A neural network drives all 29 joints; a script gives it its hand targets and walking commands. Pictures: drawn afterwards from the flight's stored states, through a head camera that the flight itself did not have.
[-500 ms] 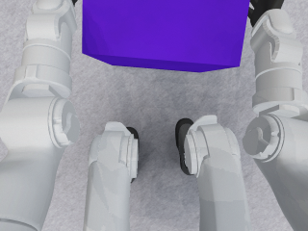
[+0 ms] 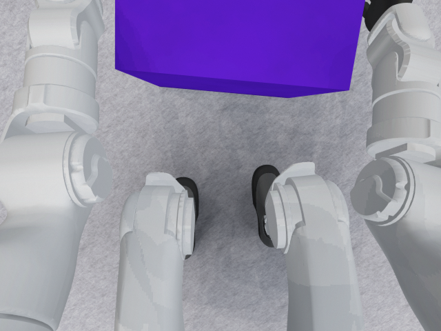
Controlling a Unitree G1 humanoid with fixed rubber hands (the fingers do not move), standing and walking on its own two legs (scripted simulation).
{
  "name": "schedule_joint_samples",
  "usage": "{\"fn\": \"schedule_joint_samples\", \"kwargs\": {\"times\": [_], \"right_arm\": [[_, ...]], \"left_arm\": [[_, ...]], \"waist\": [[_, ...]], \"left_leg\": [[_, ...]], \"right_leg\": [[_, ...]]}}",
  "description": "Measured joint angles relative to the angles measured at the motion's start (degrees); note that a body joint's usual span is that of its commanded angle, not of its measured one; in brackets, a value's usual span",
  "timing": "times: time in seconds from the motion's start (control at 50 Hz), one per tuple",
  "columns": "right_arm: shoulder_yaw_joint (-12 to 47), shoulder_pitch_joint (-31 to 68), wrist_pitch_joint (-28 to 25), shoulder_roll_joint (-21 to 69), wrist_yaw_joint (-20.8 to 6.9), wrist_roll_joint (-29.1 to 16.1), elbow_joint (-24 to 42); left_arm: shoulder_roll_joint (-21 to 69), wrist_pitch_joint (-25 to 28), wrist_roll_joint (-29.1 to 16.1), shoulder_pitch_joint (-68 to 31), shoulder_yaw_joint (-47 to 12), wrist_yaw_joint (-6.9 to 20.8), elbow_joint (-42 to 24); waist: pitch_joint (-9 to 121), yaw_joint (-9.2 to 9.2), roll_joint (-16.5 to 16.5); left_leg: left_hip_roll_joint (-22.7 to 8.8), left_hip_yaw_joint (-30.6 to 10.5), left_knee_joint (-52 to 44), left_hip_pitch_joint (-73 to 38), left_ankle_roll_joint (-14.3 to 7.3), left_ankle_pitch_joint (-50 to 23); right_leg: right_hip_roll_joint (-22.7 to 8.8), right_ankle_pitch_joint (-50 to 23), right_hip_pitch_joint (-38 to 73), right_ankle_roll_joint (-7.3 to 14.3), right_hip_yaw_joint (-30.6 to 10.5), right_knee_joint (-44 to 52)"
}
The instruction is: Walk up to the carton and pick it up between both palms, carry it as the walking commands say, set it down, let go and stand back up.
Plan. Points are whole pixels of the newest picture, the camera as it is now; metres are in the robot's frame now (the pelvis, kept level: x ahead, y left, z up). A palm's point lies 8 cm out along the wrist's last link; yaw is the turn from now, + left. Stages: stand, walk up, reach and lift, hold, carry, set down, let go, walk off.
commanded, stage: set down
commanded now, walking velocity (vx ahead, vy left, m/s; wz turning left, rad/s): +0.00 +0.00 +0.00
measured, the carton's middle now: (235, 5) +0.57 -0.04 -0.24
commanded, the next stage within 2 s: none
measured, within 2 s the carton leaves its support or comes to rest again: neither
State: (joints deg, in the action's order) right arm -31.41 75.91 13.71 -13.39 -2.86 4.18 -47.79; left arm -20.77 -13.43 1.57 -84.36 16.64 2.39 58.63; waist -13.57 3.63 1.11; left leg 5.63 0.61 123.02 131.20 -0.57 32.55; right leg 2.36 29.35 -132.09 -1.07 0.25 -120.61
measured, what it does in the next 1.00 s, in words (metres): stands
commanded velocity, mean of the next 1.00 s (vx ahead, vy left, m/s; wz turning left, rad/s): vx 0.00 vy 0.00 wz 0.00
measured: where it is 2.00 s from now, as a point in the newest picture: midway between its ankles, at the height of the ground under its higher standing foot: (226, 225)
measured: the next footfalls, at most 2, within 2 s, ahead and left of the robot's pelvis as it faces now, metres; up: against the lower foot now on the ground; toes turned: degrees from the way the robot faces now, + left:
none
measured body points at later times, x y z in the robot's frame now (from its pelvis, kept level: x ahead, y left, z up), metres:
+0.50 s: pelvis +0.01 +0.00 +0.00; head +0.38 +0.00 +0.25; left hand +0.59 +0.16 -0.17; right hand +0.54 -0.23 -0.18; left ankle +0.11 +0.10 -0.35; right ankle +0.12 -0.12 -0.35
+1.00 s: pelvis +0.01 -0.01 -0.01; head +0.37 -0.01 +0.24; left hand +0.59 +0.19 -0.17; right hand +0.53 -0.27 -0.18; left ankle +0.11 +0.10 -0.35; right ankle +0.12 -0.12 -0.35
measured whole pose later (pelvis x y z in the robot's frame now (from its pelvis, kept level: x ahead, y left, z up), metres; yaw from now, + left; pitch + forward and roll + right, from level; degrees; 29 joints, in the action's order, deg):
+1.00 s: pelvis +0.01 -0.01 -0.01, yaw +0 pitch +39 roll -1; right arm -13.4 75.6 5.7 -24.0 3.3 -13.8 -59.8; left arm -30.2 -6.8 -11.9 -82.8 4.9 -0.4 64.3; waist -17.6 3.9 0.3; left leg 2.9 0.2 126.9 130.6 -0.5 34.7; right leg 1.1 30.9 -131.9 1.2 2.7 -124.3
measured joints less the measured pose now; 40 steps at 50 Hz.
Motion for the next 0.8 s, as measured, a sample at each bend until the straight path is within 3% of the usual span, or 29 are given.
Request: {"fn": "schedule_joint_samples", "kwargs": {"times": [0.16,0.32,0.5,0.58,0.8], "right_arm": [[0.5,0.2,-0.7,-0.1,-0.3,0.0,-0.1],[2.5,0.5,-2.8,-1.5,1.1,-1.8,-2.6],[12.8,1.3,-7.7,-4.8,5.2,-9.9,-11.5],[16.5,0.9,-8.9,-5.2,7.1,-13.7,-11.4],[17.9,0.0,-9.3,-7.9,7.8,-16.9,-13.1]], "left_arm": [[-0.4,0.7,-0.5,-0.5,-0.1,0.6,0.8],[-0.4,2.7,-1.2,-0.4,-1.8,-0.6,1.2],[-2.8,6.0,-8.4,0.1,-10.4,-4.2,4.0],[-4.1,6.8,-12.3,1.3,-13.8,-5.2,3.9],[-7.0,6.9,-13.8,2.2,-13.3,-5.2,4.2]], "waist": [[-0.6,0.09,0.1],[-1.0,-0.12,-0.2],[-3.2,0.01,-0.4],[-4.3,-0.06,-0.4],[-4.0,0.23,-0.8]], "left_leg": [[-0.1,-0.2,0.6,-0.1,-0.1,0.6],[-0.3,-0.3,1.3,-0.2,-0.1,1.4],[-0.6,-0.5,1.9,-1.2,0.0,2.1],[-0.9,-0.4,2.3,-1.4,0.0,2.3],[-1.8,-0.2,4.2,-1.2,0.1,2.9]], "right_leg": [[-0.1,0.7,0.2,0.0,0.3,-0.4],[-0.2,1.4,0.4,0.2,0.6,-1.1],[-0.4,2.1,1.4,0.5,1.0,-1.7],[-0.4,2.2,1.5,0.6,1.1,-2.1],[-0.8,2.5,0.9,1.5,1.7,-4.2]]}}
